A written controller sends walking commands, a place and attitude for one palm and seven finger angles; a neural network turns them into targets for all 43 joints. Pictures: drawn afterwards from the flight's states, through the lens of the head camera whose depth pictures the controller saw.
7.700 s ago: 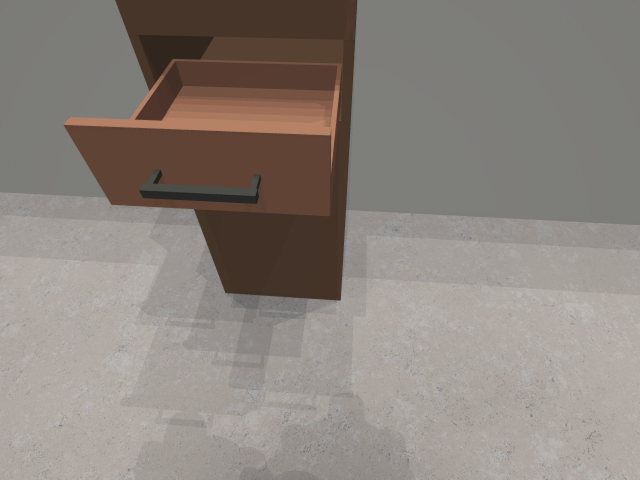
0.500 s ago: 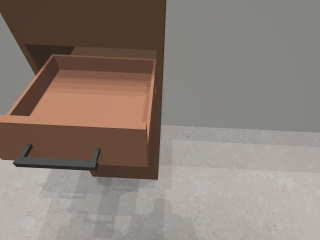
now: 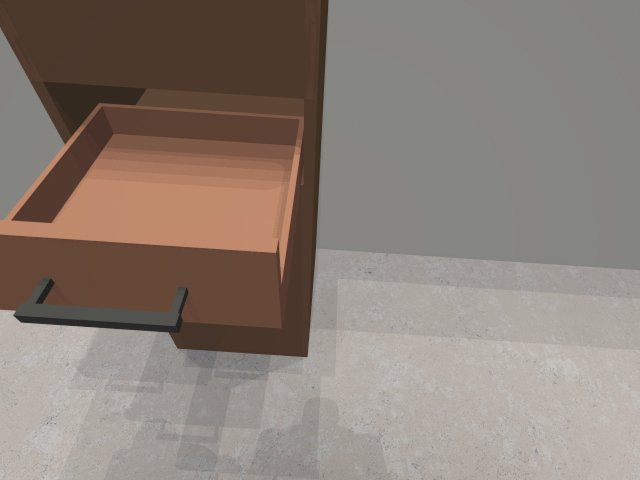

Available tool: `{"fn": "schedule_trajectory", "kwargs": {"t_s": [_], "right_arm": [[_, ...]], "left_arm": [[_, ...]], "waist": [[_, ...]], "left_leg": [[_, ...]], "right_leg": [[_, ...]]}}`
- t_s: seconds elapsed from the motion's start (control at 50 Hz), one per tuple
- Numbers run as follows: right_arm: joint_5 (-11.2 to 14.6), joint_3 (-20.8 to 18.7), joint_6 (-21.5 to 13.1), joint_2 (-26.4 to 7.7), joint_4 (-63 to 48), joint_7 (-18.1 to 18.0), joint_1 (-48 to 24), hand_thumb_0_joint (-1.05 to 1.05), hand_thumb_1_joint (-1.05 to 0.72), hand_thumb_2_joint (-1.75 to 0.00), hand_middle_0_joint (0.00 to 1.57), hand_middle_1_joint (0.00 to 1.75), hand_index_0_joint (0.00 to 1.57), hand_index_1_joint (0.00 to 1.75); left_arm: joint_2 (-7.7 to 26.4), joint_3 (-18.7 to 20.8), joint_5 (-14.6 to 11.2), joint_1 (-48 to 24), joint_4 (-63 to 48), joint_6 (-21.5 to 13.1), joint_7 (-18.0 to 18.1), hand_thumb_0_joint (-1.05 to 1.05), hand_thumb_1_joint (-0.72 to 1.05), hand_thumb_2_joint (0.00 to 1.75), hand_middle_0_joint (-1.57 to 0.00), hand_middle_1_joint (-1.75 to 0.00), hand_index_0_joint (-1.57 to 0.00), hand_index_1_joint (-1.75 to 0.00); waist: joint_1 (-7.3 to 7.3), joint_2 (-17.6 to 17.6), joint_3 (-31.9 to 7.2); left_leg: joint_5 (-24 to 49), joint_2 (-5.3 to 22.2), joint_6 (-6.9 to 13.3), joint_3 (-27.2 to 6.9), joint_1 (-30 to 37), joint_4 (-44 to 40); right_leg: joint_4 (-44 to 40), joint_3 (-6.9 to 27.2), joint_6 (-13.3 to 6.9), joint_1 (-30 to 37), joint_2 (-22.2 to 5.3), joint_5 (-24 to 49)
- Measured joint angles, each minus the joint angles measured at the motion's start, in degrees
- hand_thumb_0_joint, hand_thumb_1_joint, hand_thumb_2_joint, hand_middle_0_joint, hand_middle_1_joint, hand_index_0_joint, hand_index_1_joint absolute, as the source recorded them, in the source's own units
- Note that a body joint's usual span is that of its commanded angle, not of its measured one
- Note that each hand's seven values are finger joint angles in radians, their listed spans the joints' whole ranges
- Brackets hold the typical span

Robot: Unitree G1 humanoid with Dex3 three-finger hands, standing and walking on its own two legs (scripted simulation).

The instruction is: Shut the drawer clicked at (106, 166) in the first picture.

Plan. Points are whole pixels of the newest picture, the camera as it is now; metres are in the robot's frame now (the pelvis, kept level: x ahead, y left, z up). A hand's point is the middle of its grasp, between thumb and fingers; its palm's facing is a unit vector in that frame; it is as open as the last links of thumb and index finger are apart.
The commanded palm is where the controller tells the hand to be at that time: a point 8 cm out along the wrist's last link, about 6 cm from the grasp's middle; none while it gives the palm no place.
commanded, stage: raise the hand and make a fist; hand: left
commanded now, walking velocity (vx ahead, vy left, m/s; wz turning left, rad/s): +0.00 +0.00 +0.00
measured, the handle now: (106, 304) +0.28 +0.27 +0.08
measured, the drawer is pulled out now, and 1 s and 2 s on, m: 0.30 0.30 0.30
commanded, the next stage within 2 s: bring the fist close to the handle in 1.94 s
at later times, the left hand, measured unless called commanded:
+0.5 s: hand out of the picture +0.09 +0.19 -0.01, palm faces +0.15 -0.99 -0.03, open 5.8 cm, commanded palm +0.08 +0.24 +0.01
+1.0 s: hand (107, 475) +0.12 +0.21 +0.07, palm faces +0.07 -0.99 -0.08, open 3.4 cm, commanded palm +0.07 +0.25 +0.09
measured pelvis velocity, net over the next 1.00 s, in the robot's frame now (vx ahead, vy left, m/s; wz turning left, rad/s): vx -0.04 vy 0.00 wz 0.03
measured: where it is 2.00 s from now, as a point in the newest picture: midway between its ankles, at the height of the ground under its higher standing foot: outside the picture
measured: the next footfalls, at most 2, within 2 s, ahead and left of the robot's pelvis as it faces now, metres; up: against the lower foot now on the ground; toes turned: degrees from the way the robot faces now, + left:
none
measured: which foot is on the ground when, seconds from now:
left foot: down 0.00-1.00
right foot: down 0.00-1.00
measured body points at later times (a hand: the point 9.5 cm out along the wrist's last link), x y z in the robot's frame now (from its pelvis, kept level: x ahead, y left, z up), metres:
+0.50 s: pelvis -0.06 -0.03 -0.06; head -0.04 -0.02 +0.39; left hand +0.08 +0.24 -0.01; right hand +0.18 -0.27 -0.08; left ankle -0.02 +0.12 -0.74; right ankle -0.05 -0.11 -0.74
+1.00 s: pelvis -0.04 +0.00 -0.03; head -0.05 -0.01 +0.42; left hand +0.11 +0.26 +0.08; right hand +0.13 -0.23 -0.09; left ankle -0.02 +0.12 -0.74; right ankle -0.05 -0.11 -0.74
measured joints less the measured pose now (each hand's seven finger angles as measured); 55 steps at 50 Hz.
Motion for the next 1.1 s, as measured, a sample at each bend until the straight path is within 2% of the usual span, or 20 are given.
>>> {"fn": "schedule_trajectory", "kwargs": {"t_s": [0.06, 0.08, 0.1, 0.12, 0.16, 0.2, 0.24, 0.3, 0.32, 0.36, 0.4, 0.46, 0.56, 0.62, 0.68, 0.76, 0.82, 0.88, 0.96, 1.1], "right_arm": [[0.1, -0.06, 0.14, -0.19, -0.21, 0.1, 0.25, 0.0, -0.91, -0.9, 0.2, 0.29, 0.2, 0.3], [0.82, -0.04, -0.44, -0.5, -2.81, -0.09, 1.25, 0.01, -0.91, -0.9, 0.2, 0.29, 0.2, 0.3], [1.31, -0.03, -2.92, -0.68, -5.56, -0.9, 2.76, 0.01, -0.91, -0.9, 0.2, 0.29, 0.2, 0.3], [1.82, -0.32, -5.79, -0.78, -7.94, -1.63, 4.06, 0.01, -0.91, -0.9, 0.2, 0.29, 0.2, 0.3], [2.46, -1.12, -10.04, -1.32, -12.04, -2.21, 5.13, 0.01, -0.91, -0.9, 0.2, 0.29, 0.2, 0.3], [1.83, -1.96, -12.08, -2.13, -15.66, -2.08, 4.19, 0.01, -0.91, -0.9, 0.2, 0.29, 0.2, 0.3], [1.33, -2.72, -12.72, -2.6, -19.05, -1.33, 2.03, 0.01, -0.91, -0.9, 0.2, 0.29, 0.2, 0.3], [1.05, -3.64, -12.76, -3.04, -24.33, 0.46, -1.79, 0.01, -0.9, -0.9, 0.2, 0.29, 0.2, 0.3], [1.24, -3.94, -12.7, -3.31, -26.19, 0.92, -2.94, 0.01, -0.9, -0.9, 0.2, 0.29, 0.2, 0.3], [1.8, -4.36, -12.13, -4.15, -30.0, 1.05, -4.59, 0.01, -0.9, -0.9, 0.2, 0.29, 0.2, 0.3], [2.43, -4.61, -11.48, -5.09, -33.26, 0.28, -5.28, 0.01, -0.9, -0.9, 0.2, 0.29, 0.2, 0.3], [2.72, -4.85, -11.4, -6.09, -36.21, -1.19, -4.77, 0.01, -0.9, -0.9, 0.2, 0.29, 0.2, 0.3], [2.51, -3.14, -13.17, -6.22, -35.87, -2.66, -2.61, 0.01, -0.9, -0.9, 0.2, 0.29, 0.19, 0.3], [2.88, -1.12, -14.14, -5.13, -33.8, -2.86, -1.97, 0.01, -0.9, -0.9, 0.2, 0.29, 0.19, 0.3], [3.25, 0.47, -14.29, -3.24, -32.02, -2.75, -1.12, 0.01, -0.9, -0.9, 0.2, 0.29, 0.2, 0.3], [3.39, 1.2, -14.06, -1.04, -30.68, -2.55, 0.9, 0.01, -0.9, -0.9, 0.21, 0.3, 0.2, 0.3], [3.39, 0.87, -14.41, -0.88, -30.31, -2.3, 2.56, 0.01, -0.9, -0.9, 0.21, 0.3, 0.2, 0.3], [3.53, 0.34, -15.39, -1.93, -29.95, -2.11, 3.64, 0.02, -0.9, -0.9, 0.21, 0.3, 0.2, 0.3], [3.83, -0.23, -17.54, -4.02, -29.62, -2.26, 3.84, 0.02, -0.9, -0.9, 0.21, 0.3, 0.2, 0.3], [3.99, -0.1, -20.31, -5.18, -30.21, -2.56, 1.54, 0.02, -0.9, -0.9, 0.2, 0.3, 0.2, 0.3]], "left_arm": [[-0.14, 0.03, 0.18, -0.16, -0.01, -0.45, 0.46, 0.0, 0.91, 0.89, -0.2, -0.3, -0.2, -0.3], [-0.39, 0.67, -2.37, 2.67, -9.29, 2.94, 0.52, 0.01, 0.91, 0.89, -0.2, -0.3, -0.2, -0.3], [-0.51, 1.35, -3.94, 6.16, -20.75, 3.84, 1.02, 0.01, 0.91, 0.89, -0.2, -0.31, -0.2, -0.3], [-0.51, 1.38, -5.13, 9.15, -30.87, 2.77, 2.32, 0.01, 0.91, 0.89, -0.2, -0.31, -0.2, -0.3], [-0.93, 1.79, -7.08, 11.47, -45.47, 0.15, 3.66, 0.02, 0.91, 0.89, -0.21, -0.32, -0.21, -0.32], [-1.59, 3.52, -8.46, 10.03, -53.48, -4.57, 2.38, 0.02, 0.92, 0.89, -0.23, -0.34, -0.23, -0.34], [-1.87, 5.85, -9.86, 7.85, -56.73, -11.73, -1.15, 0.01, 0.92, 0.89, -0.25, -0.37, -0.25, -0.36], [-1.49, 8.26, -12.71, 6.84, -57.86, -23.35, -10.37, 0.01, 0.92, 0.89, -0.3, -0.42, -0.3, -0.41], [-1.14, 8.76, -13.38, 7.05, -57.7, -26.26, -13.9, 0.0, 0.92, 0.89, -0.31, -0.44, -0.31, -0.43], [-0.17, 9.48, -14.76, 8.55, -57.88, -27.93, -19.42, 0.0, 0.91, 0.89, -0.35, -0.47, -0.35, -0.47], [0.62, 10.14, -16.33, 11.1, -58.6, -26.02, -22.0, 0.0, 0.91, 0.89, -0.39, -0.51, -0.39, -0.51], [1.09, 11.57, -17.53, 15.01, -60.62, -23.14, -21.06, 0.01, 0.91, 0.89, -0.45, -0.58, -0.45, -0.57], [1.94, 11.92, -17.3, 16.15, -66.07, -24.81, -18.68, 0.02, 0.91, 0.9, -0.55, -0.68, -0.55, -0.68], [3.02, 10.67, -17.12, 12.48, -67.68, -24.08, -20.29, 0.02, 0.91, 0.9, -0.6, -0.75, -0.6, -0.74], [4.27, 10.17, -16.97, 9.43, -68.19, -19.29, -21.52, 0.02, 0.9, 0.9, -0.66, -0.81, -0.66, -0.81], [4.98, 12.11, -17.94, 10.08, -69.38, -13.08, -20.29, 0.02, 0.9, 0.9, -0.75, -0.9, -0.75, -0.89], [4.85, 14.18, -18.77, 12.9, -71.7, -11.58, -18.77, 0.02, 0.9, 0.9, -0.81, -0.96, -0.81, -0.96], [4.89, 15.31, -19.35, 15.76, -74.36, -11.86, -18.51, 0.02, 0.9, 0.9, -0.86, -1.03, -0.86, -1.02], [4.48, 14.62, -19.76, 17.7, -77.44, -12.08, -18.96, 0.02, 0.91, 0.9, -0.94, -1.12, -0.94, -1.11], [4.34, 12.45, -18.1, 16.97, -82.51, -9.34, -18.18, 0.02, 0.9, 0.9, -1.09, -1.27, -1.09, -1.26]], "waist": [[-0.08, 0.6, -0.11], [-0.21, 0.93, 0.21], [0.26, 0.78, 0.35], [0.43, 0.61, -0.19], [-0.45, 1.09, -1.67], [-1.66, 2.15, -3.61], [-2.12, 2.48, -5.75], [-2.11, 1.74, -8.35], [-1.96, 1.46, -8.61], [-1.34, 0.99, -8.63], [-0.55, 0.71, -8.53], [0.77, 0.77, -8.6], [2.21, 1.79, -8.01], [1.98, 2.57, -7.11], [1.01, 3.18, -6.72], [-0.52, 3.47, -7.19], [-0.91, 3.7, -7.34], [-0.44, 3.89, -7.18], [0.69, 4.12, -6.49], [2.01, 3.87, -6.14]], "left_leg": [[-0.03, 0.42, -0.18, -0.33, -0.88, 0.93], [-0.35, 0.57, -0.2, -0.45, -1.36, 1.58], [-0.33, 0.33, -0.15, -0.17, -1.31, 1.42], [-0.09, -0.08, -0.13, 0.04, -1.58, 1.23], [0.11, -0.84, -0.1, -0.56, -3.25, 2.26], [-0.44, -0.88, -0.12, -1.43, -6.74, 5.17], [-1.43, -0.42, -0.37, -1.31, -10.98, 8.74], [-3.64, 0.54, -0.95, -0.64, -18.39, 15.68], [-4.47, 0.83, -1.12, -0.59, -20.58, 18.12], [-5.88, 1.21, -1.43, -0.72, -23.76, 22.06], [-6.85, 1.3, -1.49, -1.25, -25.77, 24.84], [-7.61, 1.43, -1.7, -2.67, -27.51, 27.5], [-8.2, 1.69, -1.74, -5.61, -28.4, 29.72], [-7.88, 1.85, -1.8, -6.47, -27.75, 29.47], [-6.98, 2.07, -1.84, -5.98, -25.84, 27.33], [-5.69, 2.16, -1.61, -4.03, -22.26, 23.09], [-5.17, 2.1, -1.31, -2.99, -20.11, 20.81], [-5.01, 1.88, -0.93, -2.59, -18.87, 19.66], [-4.98, 1.39, -0.35, -2.74, -17.81, 19.05], [-4.68, 0.59, 0.3, -2.93, -14.91, 17.31]], "right_leg": [[-0.2, -0.32, -0.09, -0.22, 0.39, 0.23], [0.13, -0.44, -0.12, -0.58, 0.54, 0.28], [1.1, -0.18, -0.24, -1.19, 0.28, 0.09], [2.43, -0.09, -0.33, -2.17, -0.18, -0.36], [4.54, -0.76, -0.23, -3.88, -1.02, -1.55], [6.98, -1.64, -0.26, -6.8, -1.16, -2.33], [10.67, -1.47, -0.56, -11.24, -0.88, -3.19], [18.22, -0.69, -1.2, -19.28, -0.28, -5.39], [20.72, -0.59, -1.41, -21.54, -0.09, -6.23], [24.85, -0.58, -1.93, -24.84, 0.17, -7.69], [27.55, -0.95, -2.09, -26.64, 0.22, -8.76], [29.24, -2.29, -2.33, -27.41, 0.37, -9.65], [28.99, -5.11, -2.75, -26.19, 0.9, -9.76], [27.79, -5.91, -2.82, -24.89, 1.22, -9.11], [25.54, -5.42, -2.66, -23.2, 1.46, -7.92], [22.09, -3.55, -2.09, -20.71, 1.47, -6.36], [20.02, -2.56, -1.69, -19.0, 1.41, -5.6], [18.65, -2.2, -1.29, -17.73, 1.23, -5.2], [17.39, -2.37, -0.74, -16.19, 0.81, -4.93], [15.04, -2.62, -0.12, -12.82, 0.15, -4.4]]}}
